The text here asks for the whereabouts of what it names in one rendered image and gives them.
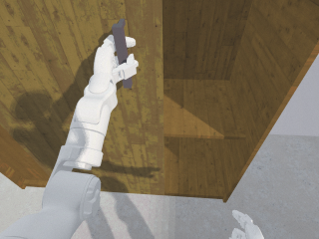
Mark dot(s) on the robot right hand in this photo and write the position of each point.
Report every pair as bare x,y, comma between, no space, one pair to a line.
251,231

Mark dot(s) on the wardrobe door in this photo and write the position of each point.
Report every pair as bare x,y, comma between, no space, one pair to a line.
47,56
12,153

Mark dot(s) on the robot left hand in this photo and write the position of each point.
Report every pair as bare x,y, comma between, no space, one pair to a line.
106,61

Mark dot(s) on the handle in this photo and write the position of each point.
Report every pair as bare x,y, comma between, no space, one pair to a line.
121,48

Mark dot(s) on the robot left forearm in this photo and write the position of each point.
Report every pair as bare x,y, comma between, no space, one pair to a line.
83,147

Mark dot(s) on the left robot upper arm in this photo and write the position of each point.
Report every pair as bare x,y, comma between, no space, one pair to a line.
70,198

